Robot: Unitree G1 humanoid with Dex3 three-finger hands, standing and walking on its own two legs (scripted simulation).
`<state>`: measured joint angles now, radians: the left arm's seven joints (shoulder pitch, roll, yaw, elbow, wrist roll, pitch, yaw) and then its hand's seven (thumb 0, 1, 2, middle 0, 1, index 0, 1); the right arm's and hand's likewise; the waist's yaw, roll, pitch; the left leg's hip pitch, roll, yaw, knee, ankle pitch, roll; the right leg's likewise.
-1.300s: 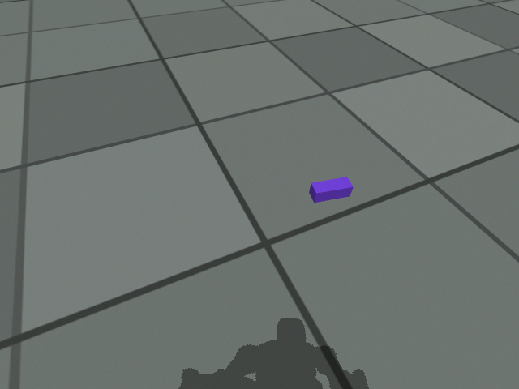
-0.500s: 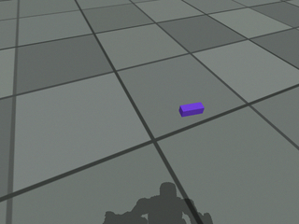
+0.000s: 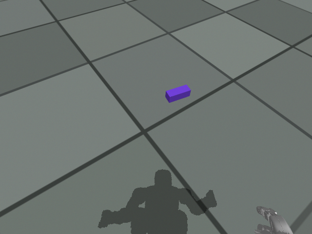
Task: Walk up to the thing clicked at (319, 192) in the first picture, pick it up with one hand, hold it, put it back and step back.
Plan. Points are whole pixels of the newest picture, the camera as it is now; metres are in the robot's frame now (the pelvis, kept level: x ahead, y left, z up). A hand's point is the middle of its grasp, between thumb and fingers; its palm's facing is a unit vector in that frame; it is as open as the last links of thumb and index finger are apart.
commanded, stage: walk up
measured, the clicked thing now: (177, 93) +1.27 -0.14 -0.74
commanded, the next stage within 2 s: none
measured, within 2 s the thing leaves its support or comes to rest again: neither
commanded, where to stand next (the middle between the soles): +0.05 -0.01 m, yaw -55 degrees
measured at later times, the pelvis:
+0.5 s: pelvis -0.01 +0.03 -0.02, yaw -24 degrees
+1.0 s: pelvis +0.02 +0.04 -0.02, yaw -42 degrees
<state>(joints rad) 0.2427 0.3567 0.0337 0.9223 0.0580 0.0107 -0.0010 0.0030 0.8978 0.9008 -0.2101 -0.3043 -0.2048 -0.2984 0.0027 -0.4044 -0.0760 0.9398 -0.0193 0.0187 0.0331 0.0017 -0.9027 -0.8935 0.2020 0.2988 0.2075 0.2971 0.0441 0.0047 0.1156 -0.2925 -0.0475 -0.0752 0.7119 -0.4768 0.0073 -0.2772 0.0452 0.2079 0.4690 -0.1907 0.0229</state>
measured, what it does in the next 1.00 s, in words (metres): steps on the spot, turning right: right foot, then left foot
